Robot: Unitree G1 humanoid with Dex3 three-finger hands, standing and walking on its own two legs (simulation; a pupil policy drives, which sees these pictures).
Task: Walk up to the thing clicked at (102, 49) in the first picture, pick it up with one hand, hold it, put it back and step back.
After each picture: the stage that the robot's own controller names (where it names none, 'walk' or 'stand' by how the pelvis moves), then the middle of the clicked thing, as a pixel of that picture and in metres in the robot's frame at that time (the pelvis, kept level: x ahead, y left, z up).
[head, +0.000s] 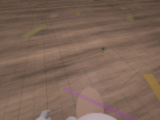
stand; (102, 50) +1.62 -0.26 -0.72
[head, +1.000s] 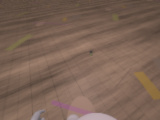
walk; (90, 53) +1.49 +0.12 -0.69
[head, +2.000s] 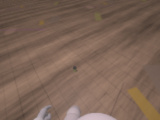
walk; (74, 69) +0.92 +0.34 -0.71
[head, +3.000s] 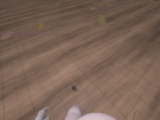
walk; (74, 89) +0.54 +0.28 -0.71
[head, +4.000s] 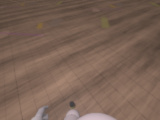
walk; (72, 105) +0.31 +0.22 -0.71
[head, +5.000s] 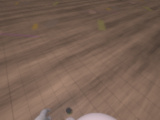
stand; (68, 111) +0.25 +0.21 -0.72
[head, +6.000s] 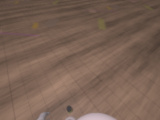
stand; (69, 109) +0.27 +0.21 -0.73
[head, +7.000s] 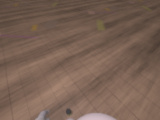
stand; (68, 112) +0.25 +0.22 -0.73
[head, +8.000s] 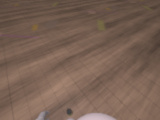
stand; (69, 112) +0.24 +0.21 -0.73
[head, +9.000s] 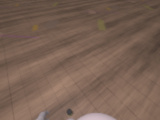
stand; (69, 112) +0.24 +0.21 -0.73
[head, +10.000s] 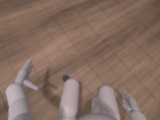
go down; (66, 78) +0.32 +0.22 -0.43
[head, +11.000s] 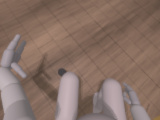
go down; (62, 73) +0.33 +0.24 -0.31
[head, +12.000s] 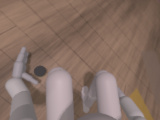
close in; (40, 71) +0.31 +0.27 -0.22
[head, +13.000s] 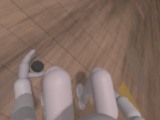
close; (35, 69) +0.33 +0.26 -0.21
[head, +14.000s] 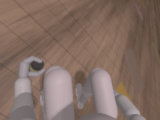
lift; (35, 68) +0.33 +0.26 -0.21
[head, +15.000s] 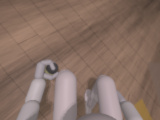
lift; (49, 71) +0.30 +0.27 -0.12
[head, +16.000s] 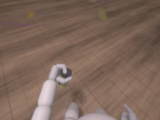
lift; (64, 77) +0.31 +0.18 +0.04
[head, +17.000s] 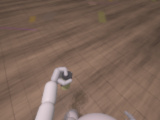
hold; (66, 80) +0.30 +0.17 +0.00
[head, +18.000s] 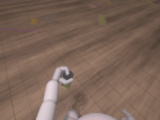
hold; (67, 79) +0.31 +0.17 +0.00
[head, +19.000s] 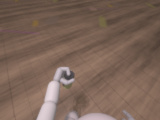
crouch; (68, 79) +0.31 +0.16 +0.01
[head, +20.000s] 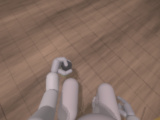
crouch; (65, 69) +0.36 +0.19 -0.09
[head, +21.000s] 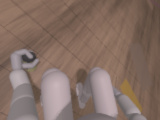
lower; (30, 62) +0.37 +0.28 -0.21
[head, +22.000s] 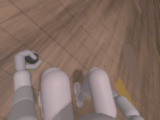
lower; (31, 62) +0.37 +0.27 -0.22
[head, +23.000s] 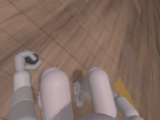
lower; (31, 63) +0.37 +0.27 -0.22
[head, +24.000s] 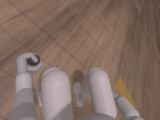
lower; (33, 64) +0.36 +0.26 -0.22
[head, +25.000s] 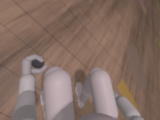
loosen; (37, 66) +0.34 +0.25 -0.22
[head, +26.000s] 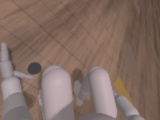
withdraw; (34, 68) +0.33 +0.24 -0.22
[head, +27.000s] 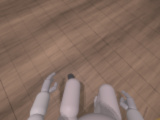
walk; (71, 77) +0.35 +0.19 -0.43
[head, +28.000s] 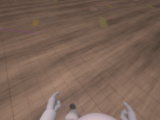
stand; (72, 107) +0.29 +0.16 -0.66
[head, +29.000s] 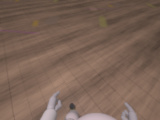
stand; (72, 107) +0.29 +0.17 -0.66
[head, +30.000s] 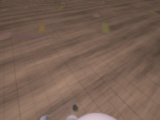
stand; (74, 108) +0.32 +0.16 -0.71
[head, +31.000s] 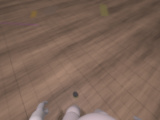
walk; (75, 95) +0.35 +0.17 -0.70
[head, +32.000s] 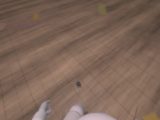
walk; (78, 85) +0.51 +0.19 -0.71
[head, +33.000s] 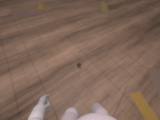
walk; (78, 66) +0.84 +0.16 -0.70
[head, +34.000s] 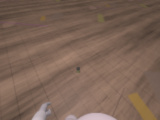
stand; (78, 70) +0.91 +0.20 -0.71
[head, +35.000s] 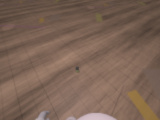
stand; (77, 69) +0.92 +0.24 -0.72
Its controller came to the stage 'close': yes
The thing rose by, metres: 0.72
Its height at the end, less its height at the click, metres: +0.00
